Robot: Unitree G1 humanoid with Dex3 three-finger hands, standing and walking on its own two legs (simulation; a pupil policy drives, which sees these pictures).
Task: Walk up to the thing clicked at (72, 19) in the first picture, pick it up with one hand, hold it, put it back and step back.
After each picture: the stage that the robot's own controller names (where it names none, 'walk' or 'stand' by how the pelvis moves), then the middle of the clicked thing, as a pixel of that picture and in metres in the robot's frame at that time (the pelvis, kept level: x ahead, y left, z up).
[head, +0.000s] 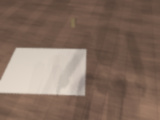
stand; (73, 22) +1.85 +0.16 -0.72
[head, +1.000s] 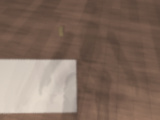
walk; (60, 31) +1.71 +0.22 -0.72
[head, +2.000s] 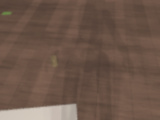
walk; (54, 61) +1.11 +0.29 -0.70
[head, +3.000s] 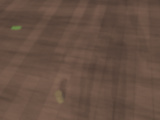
walk; (59, 96) +0.68 +0.31 -0.71
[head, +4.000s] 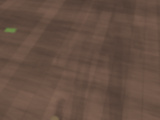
walk; out of the picture +0.43 +0.25 -0.69
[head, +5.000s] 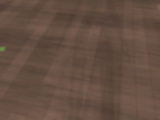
stand; out of the picture +0.34 +0.26 -0.72
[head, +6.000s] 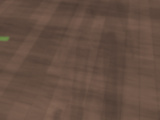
stand; out of the picture +0.36 +0.25 -0.72
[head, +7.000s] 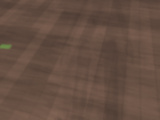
stand; out of the picture +0.34 +0.25 -0.73
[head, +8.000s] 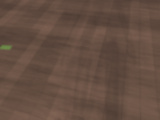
stand; out of the picture +0.34 +0.27 -0.73
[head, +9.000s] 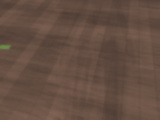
stand; out of the picture +0.34 +0.27 -0.73
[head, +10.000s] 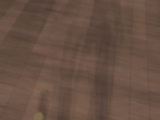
go down; (39, 118) +0.37 +0.27 -0.64
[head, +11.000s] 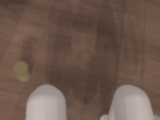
go down; (22, 71) +0.42 +0.28 -0.30
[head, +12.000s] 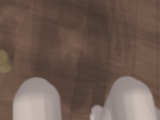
close in; (1, 61) +0.41 +0.30 -0.26
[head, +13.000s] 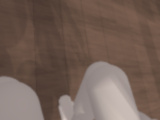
close in; out of the picture +0.41 +0.33 -0.22
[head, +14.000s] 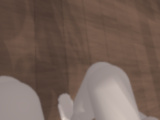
lift; out of the picture +0.40 +0.33 -0.22
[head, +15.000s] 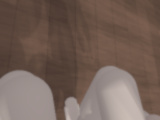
lift; out of the picture +0.35 +0.31 -0.21
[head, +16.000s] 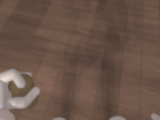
lift; (25, 92) +0.32 +0.21 -0.01
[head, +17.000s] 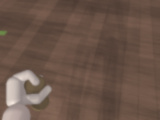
hold; (37, 93) +0.33 +0.18 +0.00
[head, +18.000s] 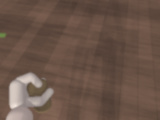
hold; (40, 96) +0.33 +0.17 -0.01
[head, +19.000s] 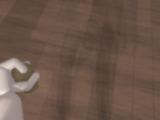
crouch; (26, 79) +0.38 +0.21 -0.06
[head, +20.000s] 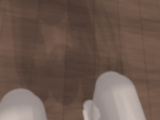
lower; out of the picture +0.49 +0.32 -0.10
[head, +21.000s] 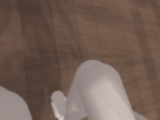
lower; out of the picture +0.43 +0.33 -0.23
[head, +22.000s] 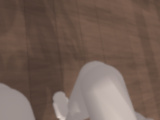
lower; out of the picture +0.42 +0.33 -0.22
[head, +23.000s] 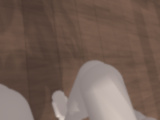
lower; out of the picture +0.42 +0.33 -0.23
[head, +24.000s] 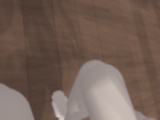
lower; out of the picture +0.43 +0.33 -0.23
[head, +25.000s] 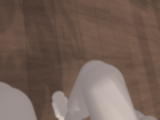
open; out of the picture +0.42 +0.31 -0.23
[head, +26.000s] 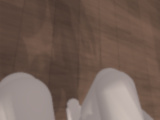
stand; out of the picture +0.43 +0.30 -0.24
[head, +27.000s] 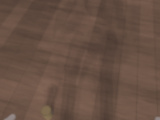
stand; (47, 112) +0.41 +0.23 -0.59
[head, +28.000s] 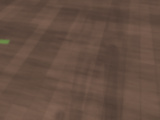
stand; out of the picture +0.40 +0.23 -0.67
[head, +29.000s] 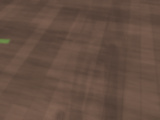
stand; out of the picture +0.39 +0.22 -0.67
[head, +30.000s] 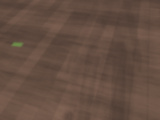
stand; out of the picture +0.41 +0.22 -0.72
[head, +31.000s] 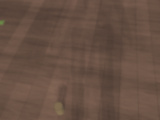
walk; (59, 108) +0.48 +0.22 -0.69
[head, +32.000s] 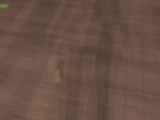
walk; (57, 76) +0.76 +0.22 -0.69
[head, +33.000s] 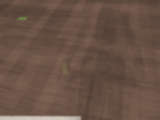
stand; (65, 68) +1.05 +0.28 -0.70
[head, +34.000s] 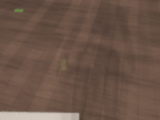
stand; (63, 64) +1.04 +0.23 -0.72
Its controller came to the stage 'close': yes
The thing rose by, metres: 0.71
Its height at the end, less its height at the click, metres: +0.00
